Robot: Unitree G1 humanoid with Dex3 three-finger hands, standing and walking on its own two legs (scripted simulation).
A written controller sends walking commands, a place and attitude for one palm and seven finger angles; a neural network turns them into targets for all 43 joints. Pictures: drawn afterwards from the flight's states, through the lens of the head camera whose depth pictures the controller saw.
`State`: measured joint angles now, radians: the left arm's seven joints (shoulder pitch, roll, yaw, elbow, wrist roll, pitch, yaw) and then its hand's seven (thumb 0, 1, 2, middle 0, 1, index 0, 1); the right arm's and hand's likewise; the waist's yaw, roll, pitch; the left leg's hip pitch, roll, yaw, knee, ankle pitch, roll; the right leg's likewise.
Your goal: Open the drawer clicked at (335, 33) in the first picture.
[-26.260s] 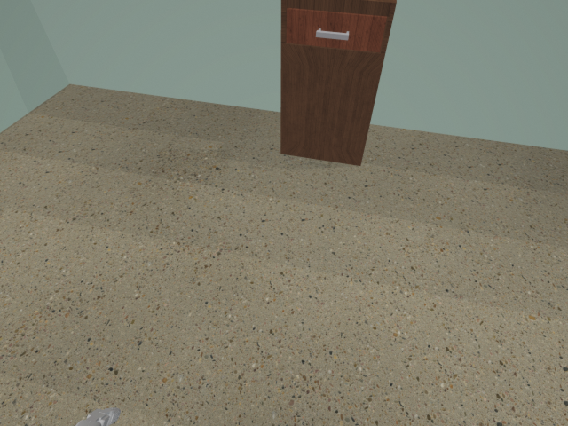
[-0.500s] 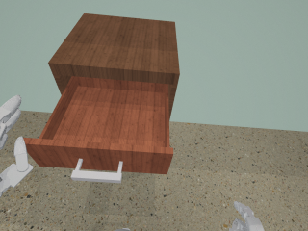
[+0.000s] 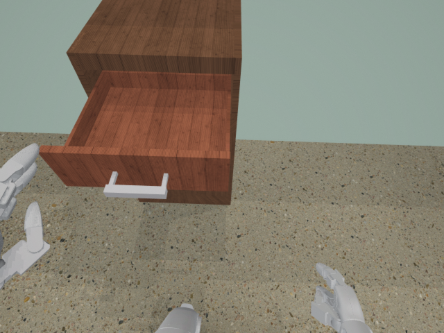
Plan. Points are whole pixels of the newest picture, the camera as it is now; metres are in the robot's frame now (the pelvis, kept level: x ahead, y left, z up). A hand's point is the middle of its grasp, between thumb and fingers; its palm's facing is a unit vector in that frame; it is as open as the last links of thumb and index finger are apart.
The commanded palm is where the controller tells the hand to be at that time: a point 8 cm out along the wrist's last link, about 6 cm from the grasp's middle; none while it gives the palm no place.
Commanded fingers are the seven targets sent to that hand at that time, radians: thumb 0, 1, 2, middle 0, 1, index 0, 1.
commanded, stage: stop stepping back and stand still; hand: left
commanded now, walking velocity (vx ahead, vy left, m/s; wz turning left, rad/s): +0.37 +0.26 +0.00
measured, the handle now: (138, 184) +0.42 +0.23 -0.06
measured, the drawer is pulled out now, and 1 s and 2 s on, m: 0.30 0.30 0.30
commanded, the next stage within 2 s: let the arm hang, fingers relaxed in 0.76 s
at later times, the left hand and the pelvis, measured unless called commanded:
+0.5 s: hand out of the picture +0.10 +0.25 +0.18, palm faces +0.40 -0.77 -0.49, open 7.4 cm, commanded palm +0.04 +0.29 +0.18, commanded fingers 0.00 0.90 0.90 -0.20 -0.30 -0.20 -0.30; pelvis -0.07 +0.00 +0.00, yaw +4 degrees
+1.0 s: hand (67, 332) +0.12 +0.25 -0.02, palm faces +0.17 -0.89 -0.43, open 7.4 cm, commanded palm none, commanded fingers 0.00 0.90 0.90 -0.20 -0.30 -0.20 -0.30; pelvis -0.06 +0.01 -0.01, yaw +4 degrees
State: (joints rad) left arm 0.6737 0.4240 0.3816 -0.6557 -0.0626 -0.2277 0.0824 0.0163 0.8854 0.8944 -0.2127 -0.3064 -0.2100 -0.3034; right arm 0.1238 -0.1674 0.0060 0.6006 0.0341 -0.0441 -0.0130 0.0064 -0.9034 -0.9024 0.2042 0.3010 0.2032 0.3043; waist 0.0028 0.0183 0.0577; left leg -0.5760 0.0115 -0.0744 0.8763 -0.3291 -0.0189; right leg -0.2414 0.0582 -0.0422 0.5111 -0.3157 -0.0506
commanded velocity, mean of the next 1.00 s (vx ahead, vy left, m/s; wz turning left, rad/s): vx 0.11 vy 0.01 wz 0.00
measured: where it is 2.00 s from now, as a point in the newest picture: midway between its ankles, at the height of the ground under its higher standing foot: outside the picture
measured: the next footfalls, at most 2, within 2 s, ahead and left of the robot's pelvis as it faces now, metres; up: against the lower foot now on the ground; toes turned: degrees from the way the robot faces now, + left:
left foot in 0.26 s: -0.03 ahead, +0.13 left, +0.00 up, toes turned +6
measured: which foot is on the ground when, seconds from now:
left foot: up 0.00-0.24, down 0.26-1.00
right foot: down 0.00-1.00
